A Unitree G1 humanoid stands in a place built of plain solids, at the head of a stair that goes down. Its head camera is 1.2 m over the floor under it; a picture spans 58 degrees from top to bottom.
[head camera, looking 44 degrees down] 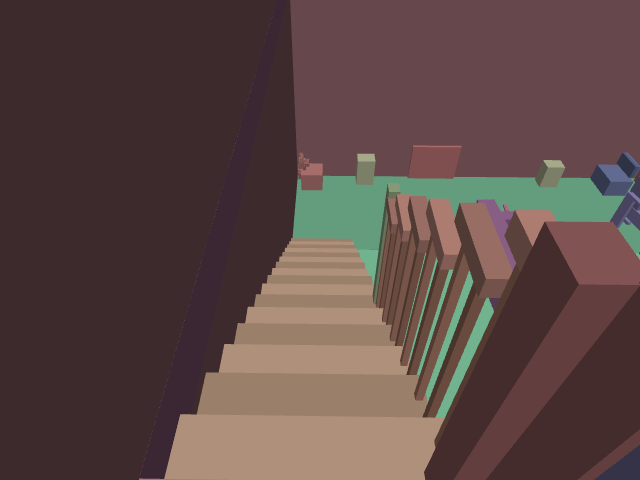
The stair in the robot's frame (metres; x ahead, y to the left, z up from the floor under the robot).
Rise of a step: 0.19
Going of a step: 0.25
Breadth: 0.86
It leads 1 degrees to the right of straight ahead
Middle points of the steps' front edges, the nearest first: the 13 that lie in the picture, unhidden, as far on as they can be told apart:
0.62 0.03 -0.19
0.87 0.02 -0.37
1.12 0.02 -0.56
1.37 0.02 -0.75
1.62 0.01 -0.93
1.87 0.01 -1.12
2.12 0.01 -1.31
2.37 0.00 -1.50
2.62 0.00 -1.68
2.87 0.00 -1.87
3.12 -0.01 -2.06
3.37 -0.01 -2.24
3.62 -0.01 -2.43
